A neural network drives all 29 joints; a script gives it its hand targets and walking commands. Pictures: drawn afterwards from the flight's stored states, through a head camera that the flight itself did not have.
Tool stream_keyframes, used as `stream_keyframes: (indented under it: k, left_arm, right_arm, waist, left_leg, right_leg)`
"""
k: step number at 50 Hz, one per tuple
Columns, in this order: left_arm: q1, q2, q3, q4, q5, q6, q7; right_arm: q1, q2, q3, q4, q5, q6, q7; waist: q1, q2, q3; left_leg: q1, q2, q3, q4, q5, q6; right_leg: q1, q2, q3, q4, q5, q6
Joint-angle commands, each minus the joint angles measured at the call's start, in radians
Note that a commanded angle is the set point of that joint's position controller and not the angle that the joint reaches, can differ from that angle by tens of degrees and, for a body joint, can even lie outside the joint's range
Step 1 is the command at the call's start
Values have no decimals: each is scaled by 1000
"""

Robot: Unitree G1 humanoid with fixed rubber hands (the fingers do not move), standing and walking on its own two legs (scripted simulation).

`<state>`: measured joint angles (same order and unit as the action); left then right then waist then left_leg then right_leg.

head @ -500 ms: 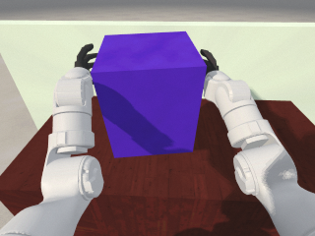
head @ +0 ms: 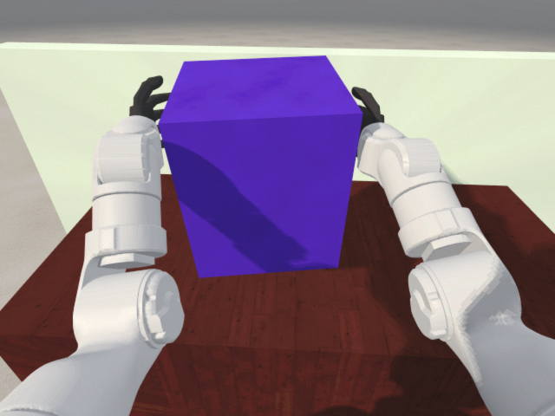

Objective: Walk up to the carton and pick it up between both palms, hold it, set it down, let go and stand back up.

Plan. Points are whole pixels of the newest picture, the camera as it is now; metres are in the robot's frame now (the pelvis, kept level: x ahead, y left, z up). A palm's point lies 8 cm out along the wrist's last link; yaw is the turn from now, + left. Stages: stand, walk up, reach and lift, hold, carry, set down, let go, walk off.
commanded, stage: hold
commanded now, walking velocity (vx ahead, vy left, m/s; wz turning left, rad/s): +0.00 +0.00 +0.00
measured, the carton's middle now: (262, 166) +0.39 +0.00 +0.24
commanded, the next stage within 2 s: none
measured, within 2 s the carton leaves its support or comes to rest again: neither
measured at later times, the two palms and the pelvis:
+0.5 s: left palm (144, 132) +0.38 +0.16 +0.30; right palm (365, 139) +0.37 -0.14 +0.28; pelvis +0.00 +0.00 +0.00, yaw +1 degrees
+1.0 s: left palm (146, 136) +0.37 +0.16 +0.29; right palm (367, 142) +0.37 -0.15 +0.28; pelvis +0.00 +0.00 +0.00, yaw +1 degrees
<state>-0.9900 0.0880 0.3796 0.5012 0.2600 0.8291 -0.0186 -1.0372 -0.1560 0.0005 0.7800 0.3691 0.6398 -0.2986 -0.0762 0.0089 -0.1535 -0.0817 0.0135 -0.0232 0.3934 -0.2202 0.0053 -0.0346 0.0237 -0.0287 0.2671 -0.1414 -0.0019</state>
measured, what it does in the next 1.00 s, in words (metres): stands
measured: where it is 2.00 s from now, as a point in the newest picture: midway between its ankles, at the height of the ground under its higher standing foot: outside the picture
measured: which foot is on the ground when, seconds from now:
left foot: down 0.00-1.00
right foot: down 0.00-1.00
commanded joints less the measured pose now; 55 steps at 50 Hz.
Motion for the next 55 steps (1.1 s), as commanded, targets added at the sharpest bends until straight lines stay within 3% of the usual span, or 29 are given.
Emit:
stream_keyframes:
  k: [1,4,6,9,11,13,16,18,20,22,23,26,28,29,32,35,39,41,42,44,46,47,49,50,53,55]
  left_arm:
    - [-742,-637,-350,-47,-189,-64,-147]
    - [-775,-668,-394,-110,-224,-85,-126]
    - [-780,-694,-428,-127,-247,-87,-114]
    - [-768,-647,-367,-61,-219,-93,-110]
    - [-764,-642,-352,-10,-203,-89,-117]
    - [-750,-637,-322,29,-186,-90,-124]
    - [-748,-666,-369,-8,-216,-98,-118]
    - [-755,-638,-341,-3,-209,-106,-113]
    - [-789,-640,-354,-53,-218,-111,-105]
    - [-767,-637,-344,-48,-211,-101,-102]
    - [-751,-656,-362,-44,-220,-97,-104]
    - [-759,-641,-373,-56,-216,-94,-106]
    - [-744,-638,-360,-39,-211,-90,-114]
    - [-726,-648,-377,-49,-219,-90,-115]
    - [-716,-660,-391,-81,-231,-87,-116]
    - [-685,-634,-341,-52,-182,-77,-124]
    - [-714,-630,-372,-119,-199,-79,-128]
    - [-710,-649,-417,-197,-230,-78,-119]
    - [-725,-662,-436,-208,-239,-76,-115]
    - [-729,-663,-433,-180,-239,-66,-112]
    - [-713,-656,-422,-146,-221,-58,-115]
    - [-707,-648,-405,-105,-205,-53,-119]
    - [-744,-668,-409,-81,-209,-59,-119]
    - [-747,-654,-382,-45,-201,-61,-121]
    - [-753,-647,-358,-53,-202,-78,-118]
    - [-731,-668,-400,-114,-223,-84,-113]
  right_arm:
    - [-943,690,179,-344,157,-65,131]
    - [-960,704,204,-407,187,-75,125]
    - [-981,698,210,-463,191,-79,120]
    - [-952,714,200,-382,164,-73,125]
    - [-925,699,163,-307,135,-70,128]
    - [-941,678,140,-286,122,-75,134]
    - [-988,678,161,-379,144,-93,126]
    - [-995,701,181,-383,151,-89,118]
    - [-968,703,188,-361,162,-85,121]
    - [-960,697,199,-362,170,-82,125]
    - [-974,691,198,-391,172,-89,124]
    - [-925,674,181,-333,165,-74,122]
    - [-940,678,183,-345,162,-76,119]
    - [-915,670,180,-347,165,-73,118]
    - [-925,670,201,-404,185,-70,112]
    - [-897,685,218,-362,187,-59,111]
    - [-924,702,254,-439,214,-67,106]
    - [-909,712,276,-486,234,-60,102]
    - [-910,701,280,-514,243,-60,99]
    - [-916,701,262,-510,224,-53,99]
    - [-885,678,233,-438,206,-43,104]
    - [-892,682,218,-415,182,-43,110]
    - [-930,688,196,-389,161,-53,125]
    - [-936,690,180,-347,153,-49,129]
    - [-943,724,201,-352,161,-59,132]
    - [-933,708,221,-423,189,-68,121]
  waist:
    - [-7,27,-276]
    - [-16,66,-358]
    - [-41,76,-401]
    - [-7,25,-292]
    - [-16,34,-267]
    - [-7,37,-228]
    - [-23,57,-333]
    - [-1,34,-346]
    - [-10,56,-371]
    - [0,50,-360]
    - [-6,59,-368]
    - [-27,63,-328]
    - [-14,49,-316]
    - [-34,56,-305]
    - [-35,48,-331]
    - [-4,25,-270]
    - [-7,30,-335]
    - [-27,35,-381]
    - [-28,62,-390]
    - [-34,56,-356]
    - [-37,67,-286]
    - [-22,58,-252]
    - [-20,73,-251]
    - [-7,54,-224]
    - [12,25,-295]
    - [-18,47,-377]
  left_leg:
    - [-58,-56,-4,-72,219,-48]
    - [-25,-60,-15,-38,297,-61]
    - [8,-63,-22,-20,323,-71]
    - [-48,-63,-12,-60,212,-41]
    - [-84,-53,-13,-90,115,-32]
    - [-108,-51,-14,-95,103,-31]
    - [-55,-55,-22,-56,205,-52]
    - [-48,-65,-20,-51,218,-43]
    - [-42,-60,-20,-50,226,-45]
    - [-36,-60,-18,-52,236,-42]
    - [-40,-62,-17,-49,228,-47]
    - [-33,-56,-21,-56,219,-58]
    - [-47,-59,-16,-57,214,-56]
    - [-32,-55,-24,-49,244,-64]
    - [-11,-60,-26,-37,291,-69]
    - [-13,-62,-19,-47,308,-55]
    - [6,-70,-16,-25,345,-56]
    - [54,-69,-24,-6,402,-64]
    - [54,-72,-26,2,400,-74]
    - [36,-71,-24,-14,336,-66]
    - [11,-63,-20,-31,282,-66]
    - [-24,-59,-18,-55,210,-57]
    - [-77,-54,-15,-78,133,-48]
    - [-105,-49,-14,-90,107,-40]
    - [-79,-58,-13,-72,181,-38]
    - [5,-58,-25,-32,314,-59]
  right_leg:
    - [149,63,32,-4,156,17]
    - [166,63,34,10,227,16]
    - [149,67,33,13,261,18]
    - [109,55,32,-9,158,25]
    - [103,46,37,-15,79,22]
    - [97,44,42,-18,60,13]
    - [132,57,31,-5,149,15]
    - [130,53,35,-7,164,25]
    - [136,53,34,5,171,21]
    - [145,53,34,3,178,21]
    - [147,54,36,1,181,19]
    - [123,56,35,-1,168,18]
    - [126,55,33,-3,166,22]
    - [133,59,33,0,199,20]
    - [143,66,28,-2,231,22]
    - [150,60,31,-5,254,25]
    - [168,61,34,6,304,37]
    - [169,69,30,11,353,37]
    - [159,67,33,15,350,36]
    - [131,63,31,1,283,35]
    - [94,59,30,-8,218,24]
    - [91,56,30,-18,138,19]
    - [84,54,31,-16,73,13]
    - [89,54,35,-16,55,11]
    - [129,55,35,-4,134,20]
    - [155,64,35,12,268,24]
